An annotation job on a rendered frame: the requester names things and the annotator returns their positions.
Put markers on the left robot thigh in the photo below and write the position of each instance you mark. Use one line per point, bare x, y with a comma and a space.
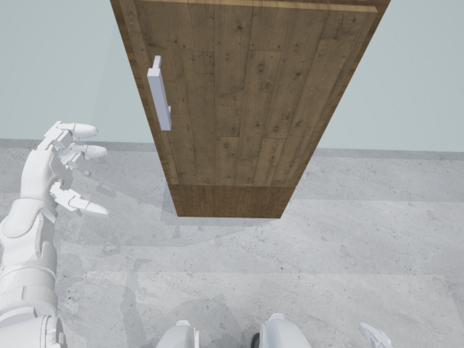
180, 337

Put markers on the robot right hand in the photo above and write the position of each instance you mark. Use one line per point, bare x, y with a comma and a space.
378, 339

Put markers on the right robot thigh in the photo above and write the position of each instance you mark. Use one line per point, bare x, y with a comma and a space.
279, 333

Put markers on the handle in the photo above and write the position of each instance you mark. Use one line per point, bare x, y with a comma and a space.
158, 92

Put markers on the cupboard door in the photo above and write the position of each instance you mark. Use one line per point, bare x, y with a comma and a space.
250, 83

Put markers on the robot left upper arm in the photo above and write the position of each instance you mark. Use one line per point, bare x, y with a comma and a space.
41, 332

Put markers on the robot thigh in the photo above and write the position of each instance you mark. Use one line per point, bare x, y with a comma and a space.
180, 337
279, 333

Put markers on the left robot forearm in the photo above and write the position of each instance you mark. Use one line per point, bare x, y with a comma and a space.
29, 262

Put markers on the robot left hand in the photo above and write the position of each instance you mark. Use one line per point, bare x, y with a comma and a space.
43, 169

